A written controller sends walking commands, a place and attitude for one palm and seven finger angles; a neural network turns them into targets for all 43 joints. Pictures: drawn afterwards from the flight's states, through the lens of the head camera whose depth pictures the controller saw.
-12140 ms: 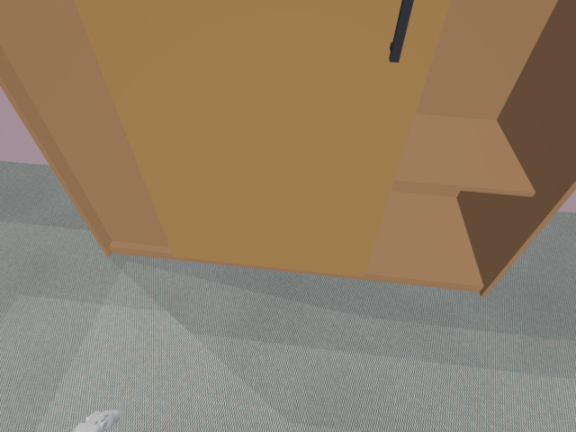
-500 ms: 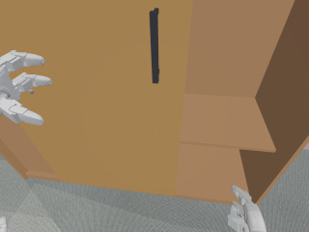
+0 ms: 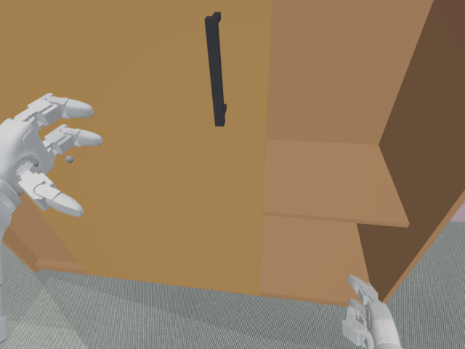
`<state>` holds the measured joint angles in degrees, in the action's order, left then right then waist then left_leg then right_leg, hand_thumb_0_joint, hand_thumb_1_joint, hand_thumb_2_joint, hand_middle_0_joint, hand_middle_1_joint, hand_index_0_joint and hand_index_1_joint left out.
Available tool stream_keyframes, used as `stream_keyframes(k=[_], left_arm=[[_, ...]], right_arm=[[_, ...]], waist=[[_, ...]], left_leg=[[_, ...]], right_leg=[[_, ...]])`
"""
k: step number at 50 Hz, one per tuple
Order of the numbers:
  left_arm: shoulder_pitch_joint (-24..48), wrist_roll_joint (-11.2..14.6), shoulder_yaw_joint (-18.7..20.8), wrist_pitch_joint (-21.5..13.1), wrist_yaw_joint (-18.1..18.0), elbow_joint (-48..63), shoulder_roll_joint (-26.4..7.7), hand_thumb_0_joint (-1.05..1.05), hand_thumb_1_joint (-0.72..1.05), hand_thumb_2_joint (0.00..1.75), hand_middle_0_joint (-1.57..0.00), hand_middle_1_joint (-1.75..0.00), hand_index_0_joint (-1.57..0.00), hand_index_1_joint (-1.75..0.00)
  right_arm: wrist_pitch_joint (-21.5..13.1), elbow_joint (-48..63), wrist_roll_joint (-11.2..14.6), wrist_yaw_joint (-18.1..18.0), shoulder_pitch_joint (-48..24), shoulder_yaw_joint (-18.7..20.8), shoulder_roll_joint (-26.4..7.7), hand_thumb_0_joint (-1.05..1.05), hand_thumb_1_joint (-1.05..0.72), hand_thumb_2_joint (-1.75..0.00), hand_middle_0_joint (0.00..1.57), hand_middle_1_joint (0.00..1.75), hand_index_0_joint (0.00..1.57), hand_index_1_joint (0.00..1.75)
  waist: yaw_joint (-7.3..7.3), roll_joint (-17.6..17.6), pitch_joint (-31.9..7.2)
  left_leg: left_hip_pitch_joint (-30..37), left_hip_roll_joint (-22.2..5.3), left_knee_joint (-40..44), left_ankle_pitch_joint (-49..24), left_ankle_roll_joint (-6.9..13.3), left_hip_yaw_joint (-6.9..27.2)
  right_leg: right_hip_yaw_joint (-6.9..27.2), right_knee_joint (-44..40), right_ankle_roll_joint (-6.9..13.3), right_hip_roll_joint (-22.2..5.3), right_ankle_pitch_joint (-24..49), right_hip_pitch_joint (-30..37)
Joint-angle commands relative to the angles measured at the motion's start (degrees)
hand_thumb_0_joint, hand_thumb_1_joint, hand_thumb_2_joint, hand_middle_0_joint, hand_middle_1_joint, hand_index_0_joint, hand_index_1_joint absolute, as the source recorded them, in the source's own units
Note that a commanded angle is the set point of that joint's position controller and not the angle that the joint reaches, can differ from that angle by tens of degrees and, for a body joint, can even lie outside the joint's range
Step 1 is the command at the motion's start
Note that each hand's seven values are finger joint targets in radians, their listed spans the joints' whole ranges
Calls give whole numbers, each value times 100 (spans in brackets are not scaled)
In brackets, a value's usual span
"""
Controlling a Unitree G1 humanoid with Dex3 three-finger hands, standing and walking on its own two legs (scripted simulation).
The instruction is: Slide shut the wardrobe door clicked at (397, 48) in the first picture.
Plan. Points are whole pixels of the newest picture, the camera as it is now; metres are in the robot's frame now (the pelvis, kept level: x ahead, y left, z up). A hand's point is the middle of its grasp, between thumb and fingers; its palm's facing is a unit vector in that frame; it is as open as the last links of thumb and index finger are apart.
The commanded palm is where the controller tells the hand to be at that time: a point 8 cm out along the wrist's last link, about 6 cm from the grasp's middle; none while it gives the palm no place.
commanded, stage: move the hooked fingers beside the handle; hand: left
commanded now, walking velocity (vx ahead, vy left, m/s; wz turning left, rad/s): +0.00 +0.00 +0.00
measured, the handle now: (218, 72) +0.52 +0.09 +0.27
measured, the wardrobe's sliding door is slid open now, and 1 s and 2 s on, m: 0.47 0.47 0.47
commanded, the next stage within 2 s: none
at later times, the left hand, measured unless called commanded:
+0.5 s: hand (80, 110) +0.31 +0.24 +0.30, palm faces +0.05 -0.99 -0.11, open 14.0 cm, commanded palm +0.29 +0.28 +0.27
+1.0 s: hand (131, 120) +0.37 +0.21 +0.25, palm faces +0.03 -1.00 -0.07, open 14.0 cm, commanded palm +0.35 +0.24 +0.26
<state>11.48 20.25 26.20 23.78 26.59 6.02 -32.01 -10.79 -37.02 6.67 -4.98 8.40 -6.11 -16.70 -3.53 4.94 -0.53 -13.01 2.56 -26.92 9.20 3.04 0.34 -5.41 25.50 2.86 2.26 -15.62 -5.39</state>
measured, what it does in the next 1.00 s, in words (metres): stands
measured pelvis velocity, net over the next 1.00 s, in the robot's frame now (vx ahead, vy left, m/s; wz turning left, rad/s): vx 0.01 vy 0.00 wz -0.02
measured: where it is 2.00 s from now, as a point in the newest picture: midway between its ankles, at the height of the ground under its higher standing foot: outside the picture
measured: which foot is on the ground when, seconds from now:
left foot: down 0.00-1.00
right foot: down 0.00-1.00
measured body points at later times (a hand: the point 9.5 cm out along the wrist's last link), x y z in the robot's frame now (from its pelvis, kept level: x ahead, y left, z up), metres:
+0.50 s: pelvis +0.02 -0.01 +0.00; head -0.03 -0.03 +0.45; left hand +0.31 +0.29 +0.30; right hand +0.22 -0.23 -0.06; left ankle +0.06 +0.08 -0.74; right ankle -0.01 -0.08 -0.74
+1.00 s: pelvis +0.01 +0.00 +0.00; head -0.02 -0.03 +0.45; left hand +0.37 +0.26 +0.25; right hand +0.21 -0.23 -0.08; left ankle +0.06 +0.08 -0.74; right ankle -0.01 -0.08 -0.74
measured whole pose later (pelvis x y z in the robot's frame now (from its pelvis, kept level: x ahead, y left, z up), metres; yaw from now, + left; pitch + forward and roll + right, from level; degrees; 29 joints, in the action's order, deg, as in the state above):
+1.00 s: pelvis +0.01 +0.00 +0.00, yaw -1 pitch -3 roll +0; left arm 30.1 15.2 16.3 29.6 12.8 -11.3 -25.9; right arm -5.1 -38.0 6.9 -3.7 8.1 -5.1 -15.5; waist -1.6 4.4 -2.1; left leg -12.2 2.8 -24.8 9.4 3.1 -0.7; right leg -4.2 24.2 2.7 2.0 -15.8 -5.2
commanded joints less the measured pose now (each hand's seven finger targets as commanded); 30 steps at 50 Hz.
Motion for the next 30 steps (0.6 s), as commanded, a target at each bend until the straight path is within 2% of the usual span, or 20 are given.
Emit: stream_keyframes(k=[1, 3, 4, 6, 7, 8, 9, 11, 13, 14, 16, 17, 18, 20, 23, 25, 26, 27, 28, 30], left_arm=[[2172, 313, 1741, -853, -429, 1154, -2414, 0, -50, 30, -30, -120, -30, -120], [1881, 259, 1571, -502, -458, -63, -2139, 0, -50, 30, -30, -120, -30, -120], [1868, 156, 1218, -327, -412, -446, -1891, 0, -50, 30, -30, -120, -30, -120], [1868, -17, 611, -121, -297, -803, -1541, 0, -50, 30, -30, -120, -30, -120], [1907, -59, 249, -54, -222, -792, -1285, 0, -50, 30, -30, -120, -30, -120], [1953, -47, -82, -34, -170, -634, -943, 0, -50, 30, -30, -120, -30, -120], [2104, -59, -154, -11, -109, -425, -988, 0, -50, 30, -30, -120, -30, -120], [2606, -22, -149, -76, 12, 84, -1178, 0, -50, 30, -30, -120, -30, -120], [3192, 119, 141, -423, 14, 943, -1553, 0, -50, 30, -30, -120, -30, -120], [3451, 152, 567, -630, -74, 1549, -1932, 0, -50, 30, -30, -120, -30, -120], [3581, 174, 934, -971, -328, 1919, -2124, 0, -50, 30, -30, -120, -30, -120], [3430, 172, 1077, -1053, -488, 1837, -2103, 0, -50, 30, -30, -120, -30, -120], [3193, 163, 1243, -1044, -663, 1482, -2187, 0, -50, 30, -30, -120, -30, -120], [2819, 116, 1326, -793, -855, 465, -1970, 0, -50, 30, -30, -120, -30, -120], [2180, -82, 806, -109, -852, -593, -1471, 0, -50, 30, -30, -120, -30, -120], [2076, -159, 240, 178, -699, -834, -1095, 0, -50, 30, -30, -120, -30, -120], [2130, -176, 30, 282, -625, -968, -992, 0, -50, 30, -30, -120, -30, -120], [2440, -178, -373, 323, -514, -815, -691, 0, -50, 30, -30, -120, -30, -120], [2542, -100, -560, 303, -440, -654, -478, 0, -50, 30, -30, -120, -30, -120], [3302, -54, -544, 8, -382, 368, -646, 0, -50, 30, -30, -120, -30, -120]], right_arm=[[-472, 934, -100, -10, -1068, 293, -536, 0, -90, -90, 20, 30, 20, 30], [-372, 703, -76, 28, -970, 332, -581, 0, -90, -90, 20, 30, 20, 30], [-331, 680, -49, 37, -946, 331, -635, 0, -90, -90, 20, 30, 20, 30], [-276, 754, 12, 56, -937, 348, -688, 0, -90, -90, 20, 30, 20, 30], [-267, 831, 54, 66, -969, 356, -684, 0, -90, -90, 20, 30, 20, 30], [-258, 899, 75, 77, -1000, 365, -642, 0, -90, -90, 20, 30, 20, 30], [-262, 951, 100, 85, -1023, 382, -691, 0, -90, -90, 20, 30, 20, 30], [-259, 1037, 119, 48, -1089, 377, -699, 0, -90, -90, 20, 30, 20, 30], [-293, 1075, 85, 0, -1181, 318, -602, 0, -90, -90, 20, 30, 20, 30], [-363, 1146, 53, -15, -1235, 349, -619, 0, -90, -90, 20, 30, 20, 30], [-425, 1102, -31, -41, -1196, 319, -530, 0, -90, -90, 20, 30, 20, 30], [-440, 1056, -66, -44, -1155, 320, -506, 0, -90, -90, 20, 30, 20, 30], [-402, 925, -107, -35, -1099, 301, -487, 0, -90, -90, 20, 30, 20, 30], [-366, 779, -108, -8, -1082, 337, -500, 0, -90, -90, 20, 30, 20, 30], [-128, 739, -40, 80, -1039, 371, -570, 0, -90, -90, 20, 30, 20, 30], [-23, 848, 34, 124, -1034, 362, -616, 0, -90, -90, 20, 30, 20, 30], [20, 888, 70, 132, -1016, 373, -654, 0, -90, -90, 20, 30, 20, 30], [35, 930, 100, 138, -1051, 387, -664, 0, -90, -90, 20, 30, 20, 30], [40, 976, 114, 134, -1062, 392, -630, 0, -90, -90, 20, 30, 20, 30], [-38, 1129, 104, 94, -1197, 385, -604, 0, -90, -90, 20, 30, 20, 30]], waist=[[-62, 158, -1430], [-80, 86, -685], [15, -5, -335], [126, -63, -97], [163, -15, -136], [175, -178, -243], [193, -146, -451], [227, -360, -872], [201, -318, -1317], [115, -107, -1757], [68, 188, -2071], [27, 236, -2093], [-42, 237, -1863], [-66, 6, -1383], [-104, -106, -755], [43, -231, -534], [98, -389, -539], [191, -432, -569], [222, -674, -663], [240, -392, -1193]], left_leg=[[1311, -229, 225, -479, -35, 503], [828, -214, 254, -202, -61, 462], [707, -214, 234, -106, -65, 428], [639, -227, 247, -7, -74, 437], [689, -225, 228, 32, -67, 445], [723, -234, 167, -51, -64, 445], [859, -215, 105, -112, -38, 453], [1068, -196, 32, -129, 8, 486], [1266, -175, 21, -246, 23, 479], [1507, -137, 16, -437, 35, 499], [1761, -144, 70, -688, 7, 476], [1778, -161, 119, -741, -13, 482], [1524, -168, 163, -625, -39, 460], [1224, -191, 213, -551, -21, 413], [797, -180, 245, -639, -60, 319], [730, -186, 217, -502, -60, 312], [726, -201, 217, -419, -46, 342], [843, -215, 206, -392, -22, 373], [907, -230, 173, -402, 3, 403], [1351, -171, 102, -447, 46, 434]], right_leg=[[337, -584, -94, -235, 1002, -516], [372, -721, -124, -274, 778, -733], [399, -759, -185, -277, 723, -986], [421, -742, -239, -287, 635, -1228], [489, -728, -270, -306, 627, -1294], [531, -714, -287, -340, 743, -1190], [573, -669, -326, -342, 877, -1206], [657, -608, -380, -368, 933, -1105], [660, -603, -348, -369, 999, -802], [668, -571, -287, -348, 1164, -604], [538, -490, -161, -315, 1344, -410], [460, -455, -130, -285, 1354, -379], [441, -531, -119, -292, 1183, -358], [412, -554, -144, -281, 1261, -465], [390, -555, -199, -318, 1467, -577], [433, -570, -273, -318, 1432, -850], [445, -585, -308, -311, 1349, -916], [447, -566, -331, -309, 1335, -1014], [441, -573, -335, -321, 1350, -964], [514, -525, -322, -308, 1380, -974]])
